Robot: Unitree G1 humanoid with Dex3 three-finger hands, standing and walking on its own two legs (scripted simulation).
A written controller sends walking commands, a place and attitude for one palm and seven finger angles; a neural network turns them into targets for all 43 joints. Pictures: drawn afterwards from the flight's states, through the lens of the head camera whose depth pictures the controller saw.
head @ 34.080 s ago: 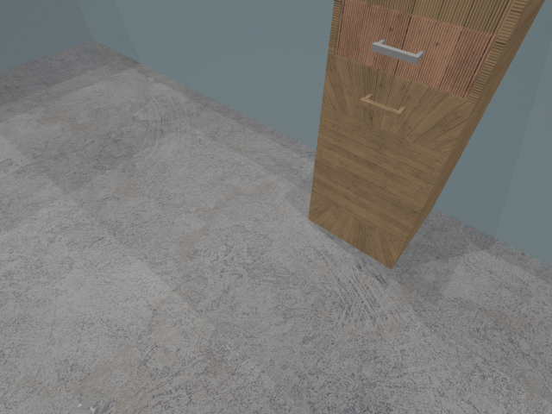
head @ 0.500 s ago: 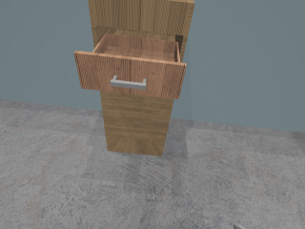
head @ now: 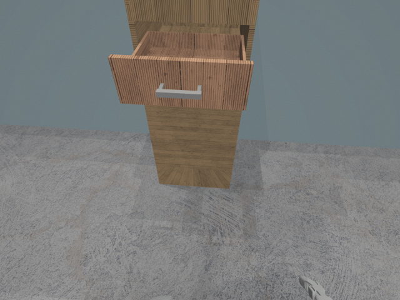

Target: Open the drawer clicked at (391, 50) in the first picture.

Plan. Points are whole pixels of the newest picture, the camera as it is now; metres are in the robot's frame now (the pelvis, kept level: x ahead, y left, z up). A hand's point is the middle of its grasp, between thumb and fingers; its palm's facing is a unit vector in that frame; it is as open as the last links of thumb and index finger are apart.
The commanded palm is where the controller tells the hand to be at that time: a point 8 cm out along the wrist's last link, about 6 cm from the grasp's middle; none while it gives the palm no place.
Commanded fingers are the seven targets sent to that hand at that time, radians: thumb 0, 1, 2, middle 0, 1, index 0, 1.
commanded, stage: let the arm hang, fingers relaxed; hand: left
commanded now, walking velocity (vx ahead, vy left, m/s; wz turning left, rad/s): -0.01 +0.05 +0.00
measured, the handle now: (179, 90) +0.62 +0.11 +0.11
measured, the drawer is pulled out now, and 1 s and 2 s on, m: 0.27 0.27 0.27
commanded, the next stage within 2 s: look to check the result in 1.16 s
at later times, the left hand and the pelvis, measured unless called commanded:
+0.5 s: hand out of the picture +0.04 +0.19 -0.17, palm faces +0.11 -0.97 -0.23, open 6.8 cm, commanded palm none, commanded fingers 0.00 0.90 0.90 -0.20 -0.30 -0.20 -0.30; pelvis +0.01 +0.00 +0.00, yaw +5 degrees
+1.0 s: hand out of the picture +0.02 +0.16 -0.16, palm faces +0.08 -0.98 -0.19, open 7.3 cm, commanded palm none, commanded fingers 0.00 0.90 0.90 -0.20 -0.30 -0.20 -0.30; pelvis +0.03 +0.00 +0.01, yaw +3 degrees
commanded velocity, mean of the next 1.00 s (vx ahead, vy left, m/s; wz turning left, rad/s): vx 0.00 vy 0.00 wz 0.00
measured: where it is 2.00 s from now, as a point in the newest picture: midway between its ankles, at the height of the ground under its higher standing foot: outside the picture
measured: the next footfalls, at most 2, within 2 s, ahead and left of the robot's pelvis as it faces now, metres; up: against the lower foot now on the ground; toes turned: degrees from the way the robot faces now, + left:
left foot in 0.08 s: +0.08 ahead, +0.12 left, +0.00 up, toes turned +5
right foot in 0.32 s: +0.07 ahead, -0.11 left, +0.00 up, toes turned +1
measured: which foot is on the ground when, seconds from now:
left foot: up 0.00-0.06, down 0.08-1.00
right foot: down 0.00-0.10, up 0.12-0.30, down 0.32-1.00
